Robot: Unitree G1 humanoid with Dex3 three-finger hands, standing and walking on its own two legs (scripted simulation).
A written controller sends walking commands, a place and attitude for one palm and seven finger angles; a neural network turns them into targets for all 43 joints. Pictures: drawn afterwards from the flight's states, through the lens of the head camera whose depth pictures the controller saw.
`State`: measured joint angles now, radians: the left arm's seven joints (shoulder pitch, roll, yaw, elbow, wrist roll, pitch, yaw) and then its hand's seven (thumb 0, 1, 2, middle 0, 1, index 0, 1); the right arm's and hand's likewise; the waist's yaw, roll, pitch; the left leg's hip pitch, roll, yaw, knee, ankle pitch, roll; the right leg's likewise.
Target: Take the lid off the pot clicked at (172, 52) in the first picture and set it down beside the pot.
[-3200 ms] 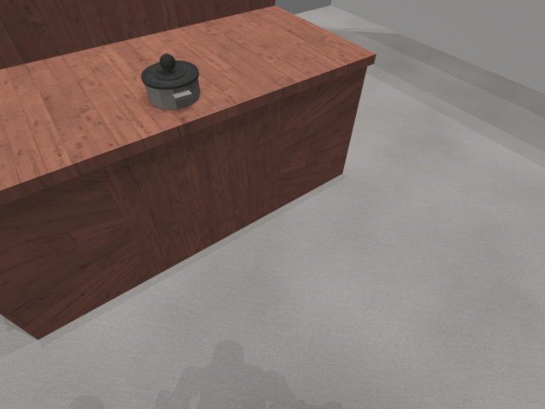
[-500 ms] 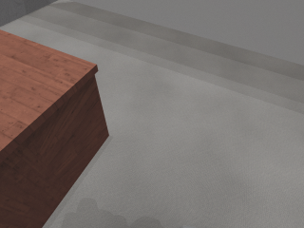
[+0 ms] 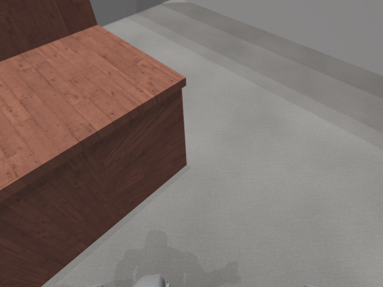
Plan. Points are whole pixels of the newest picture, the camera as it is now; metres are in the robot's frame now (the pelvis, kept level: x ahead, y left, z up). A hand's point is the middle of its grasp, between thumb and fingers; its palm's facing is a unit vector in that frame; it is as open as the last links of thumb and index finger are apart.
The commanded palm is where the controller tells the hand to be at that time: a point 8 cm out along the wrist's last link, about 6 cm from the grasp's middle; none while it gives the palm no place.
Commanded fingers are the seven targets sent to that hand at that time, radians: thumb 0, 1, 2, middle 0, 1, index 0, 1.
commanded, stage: turn to face it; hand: left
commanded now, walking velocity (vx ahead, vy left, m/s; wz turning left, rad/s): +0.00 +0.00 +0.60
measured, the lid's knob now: out of the picture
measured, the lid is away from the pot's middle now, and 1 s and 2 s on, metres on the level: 0.00 0.00 0.00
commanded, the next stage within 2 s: take the last steps up to it in 1.26 s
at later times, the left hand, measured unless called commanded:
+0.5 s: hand out of the picture +0.04 +0.23 -0.15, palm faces +0.32 -0.89 -0.32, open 7.4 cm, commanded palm none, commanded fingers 0.00 0.90 0.90 -0.20 -0.30 -0.20 -0.30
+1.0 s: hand out of the picture -0.07 +0.23 -0.18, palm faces +0.61 -0.75 -0.27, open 7.4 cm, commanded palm none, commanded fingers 0.00 0.90 0.90 -0.20 -0.30 -0.20 -0.30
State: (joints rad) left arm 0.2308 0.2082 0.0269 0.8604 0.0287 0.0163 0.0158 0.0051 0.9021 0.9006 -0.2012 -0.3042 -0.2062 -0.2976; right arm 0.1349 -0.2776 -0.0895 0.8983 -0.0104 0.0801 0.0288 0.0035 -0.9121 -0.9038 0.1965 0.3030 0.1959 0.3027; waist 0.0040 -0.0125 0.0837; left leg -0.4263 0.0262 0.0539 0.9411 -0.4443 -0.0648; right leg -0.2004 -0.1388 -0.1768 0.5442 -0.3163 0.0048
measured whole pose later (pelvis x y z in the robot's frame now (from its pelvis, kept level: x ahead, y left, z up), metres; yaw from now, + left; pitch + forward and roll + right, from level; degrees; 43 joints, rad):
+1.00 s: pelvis +0.02 +0.01 -0.01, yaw +36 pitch +0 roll +0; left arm 0.21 0.28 0.07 0.91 0.01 0.07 0.01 0.01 0.91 0.90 -0.20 -0.30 -0.20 -0.30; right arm 0.16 -0.22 -0.04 0.88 -0.01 0.03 0.00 0.00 -0.91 -0.90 0.20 0.30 0.20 0.30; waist 0.02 -0.05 0.09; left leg -0.25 -0.02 0.02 0.55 -0.31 0.03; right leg -0.46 -0.11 -0.05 1.09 -0.46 0.08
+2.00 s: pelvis +0.07 +0.14 +0.00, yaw +51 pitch +0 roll +1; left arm 0.27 0.22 0.05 1.03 0.02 0.00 -0.01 0.01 0.91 0.90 -0.19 -0.30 -0.20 -0.30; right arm 0.35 -0.15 -0.01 1.04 -0.01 -0.06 -0.02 0.00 -0.92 -0.90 0.20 0.30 0.20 0.30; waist 0.03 -0.04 0.03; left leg -0.02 -0.06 0.08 0.30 -0.28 0.07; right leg -0.56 -0.10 -0.06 1.07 -0.28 0.01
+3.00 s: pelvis +0.14 +0.26 +0.00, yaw +49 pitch +0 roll +1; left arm 0.29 0.21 0.02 1.08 0.01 0.04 0.03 0.00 0.91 0.90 -0.20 -0.30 -0.20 -0.30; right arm 0.19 -0.15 -0.03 1.06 0.00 0.01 -0.03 0.00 -0.92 -0.90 0.20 0.30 0.20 0.30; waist 0.01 -0.02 0.02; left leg -0.27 0.02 0.05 0.48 -0.21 -0.01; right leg -0.15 -0.04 -0.01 0.48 -0.31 0.01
